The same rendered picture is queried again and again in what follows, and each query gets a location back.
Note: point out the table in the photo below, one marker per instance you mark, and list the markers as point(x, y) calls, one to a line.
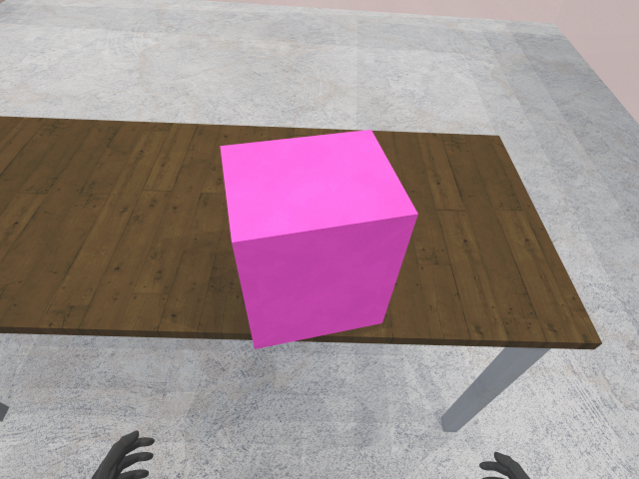
point(121, 228)

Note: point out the robot left hand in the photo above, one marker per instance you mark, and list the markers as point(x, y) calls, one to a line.
point(116, 460)

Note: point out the robot right hand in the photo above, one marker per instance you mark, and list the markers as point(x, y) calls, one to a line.
point(505, 465)

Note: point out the carton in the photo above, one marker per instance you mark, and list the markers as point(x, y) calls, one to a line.
point(319, 227)

